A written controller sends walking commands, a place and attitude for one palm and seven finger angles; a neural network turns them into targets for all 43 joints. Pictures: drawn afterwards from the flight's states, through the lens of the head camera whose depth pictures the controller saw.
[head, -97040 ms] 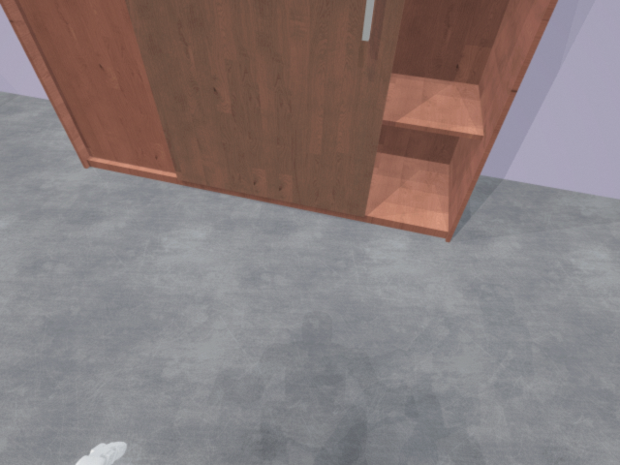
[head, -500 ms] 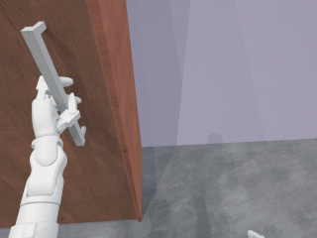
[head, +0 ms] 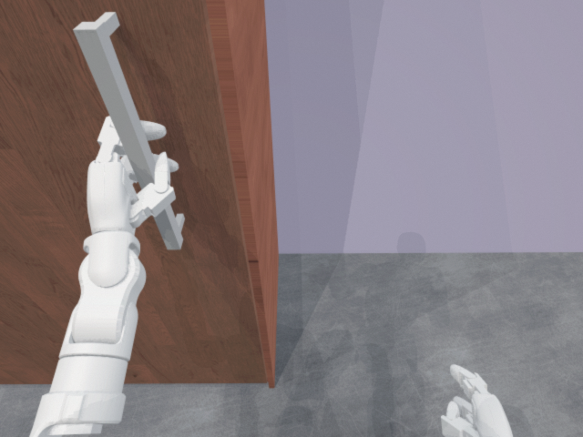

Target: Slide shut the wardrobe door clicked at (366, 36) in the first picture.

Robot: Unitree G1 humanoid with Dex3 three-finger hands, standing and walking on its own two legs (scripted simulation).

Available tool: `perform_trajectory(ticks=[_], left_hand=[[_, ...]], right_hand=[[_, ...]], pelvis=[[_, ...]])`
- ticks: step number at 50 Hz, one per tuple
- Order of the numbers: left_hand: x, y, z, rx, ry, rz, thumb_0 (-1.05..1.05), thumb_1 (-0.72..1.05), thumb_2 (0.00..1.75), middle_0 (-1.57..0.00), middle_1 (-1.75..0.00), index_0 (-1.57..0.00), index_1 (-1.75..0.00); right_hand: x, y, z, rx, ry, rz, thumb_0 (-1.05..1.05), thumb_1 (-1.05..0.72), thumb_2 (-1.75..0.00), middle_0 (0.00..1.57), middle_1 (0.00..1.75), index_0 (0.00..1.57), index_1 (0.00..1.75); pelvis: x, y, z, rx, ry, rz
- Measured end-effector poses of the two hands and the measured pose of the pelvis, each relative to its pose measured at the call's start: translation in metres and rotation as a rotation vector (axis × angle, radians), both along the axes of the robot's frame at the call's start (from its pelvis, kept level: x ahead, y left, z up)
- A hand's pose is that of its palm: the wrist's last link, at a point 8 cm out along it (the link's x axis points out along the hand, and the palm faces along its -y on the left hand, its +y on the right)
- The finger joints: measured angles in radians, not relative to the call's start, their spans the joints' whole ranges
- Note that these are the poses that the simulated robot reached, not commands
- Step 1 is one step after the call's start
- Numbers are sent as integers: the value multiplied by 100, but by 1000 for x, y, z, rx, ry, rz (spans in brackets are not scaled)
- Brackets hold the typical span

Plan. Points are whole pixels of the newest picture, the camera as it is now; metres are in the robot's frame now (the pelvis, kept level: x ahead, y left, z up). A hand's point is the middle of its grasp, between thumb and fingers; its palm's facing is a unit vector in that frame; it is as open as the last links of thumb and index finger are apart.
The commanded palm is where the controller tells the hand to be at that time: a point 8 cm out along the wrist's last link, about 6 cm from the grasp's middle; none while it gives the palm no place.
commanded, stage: stop walking and hold the door there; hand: left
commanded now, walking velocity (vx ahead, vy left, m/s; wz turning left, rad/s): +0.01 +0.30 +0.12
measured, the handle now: (148, 154) +0.39 +0.21 +0.21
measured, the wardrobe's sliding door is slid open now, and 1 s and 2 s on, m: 0.00 0.00 0.00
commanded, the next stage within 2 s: loosen the grip on the handle in 1.16 s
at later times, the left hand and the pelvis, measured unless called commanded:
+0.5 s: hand (167, 188) +0.35 +0.17 +0.20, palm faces +0.23 -0.97 -0.10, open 6.1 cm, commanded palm +0.32 +0.19 +0.19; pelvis -0.02 +0.02 +0.00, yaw -2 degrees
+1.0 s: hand (169, 188) +0.35 +0.17 +0.20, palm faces +0.26 -0.96 -0.09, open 6.1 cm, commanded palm +0.32 +0.18 +0.19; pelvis +0.00 +0.01 +0.01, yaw -3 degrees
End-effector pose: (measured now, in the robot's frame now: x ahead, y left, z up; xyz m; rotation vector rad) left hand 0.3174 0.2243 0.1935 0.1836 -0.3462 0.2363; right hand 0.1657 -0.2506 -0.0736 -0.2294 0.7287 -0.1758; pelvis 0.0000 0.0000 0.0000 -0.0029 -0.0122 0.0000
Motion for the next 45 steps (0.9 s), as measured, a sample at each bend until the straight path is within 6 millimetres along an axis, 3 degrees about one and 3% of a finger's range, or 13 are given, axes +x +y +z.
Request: perform_trajectory(ticks=[8, 15, 22, 32, 45], left_hand=[[1, 1, -2, -22, -18, -43, -4, 77, 81, -46, -140, -21, -139], [-2, -4, 1, -48, 25, -6, -2, 79, 82, -46, -140, -17, -138], [-3, -3, 3, -39, 56, -9, -2, 78, 81, -46, -140, -19, -139], [-2, -2, 1, -67, 37, -38, -1, 78, 84, -46, -140, -20, -139], [-3, -6, 2, -63, 44, -1, -1, 79, 84, -46, -140, -16, -139]], right_hand=[[-22, 24, -10, 31, 13, -11, 1, -90, -90, 20, 30, 20, 30], [-54, 57, -33, 127, 101, 42, 1, -90, -90, 20, 30, 20, 30], [-73, 55, -40, 109, 176, 46, 1, -90, -90, 20, 30, 21, 30], [-43, 29, -8, -4, 58, 10, 1, -90, -90, 20, 30, 20, 30], [-10, 39, -5, 46, 18, 64, 1, -90, -90, 20, 30, 20, 30]], pelvis=[[-19, 18, -8, 16, -14, -36], [-28, 15, -4, 29, -13, -54], [-21, 17, 1, -3, -19, -38], [-14, 20, 3, 12, -12, -56], [-2, 11, 6, 2, 5, -54]])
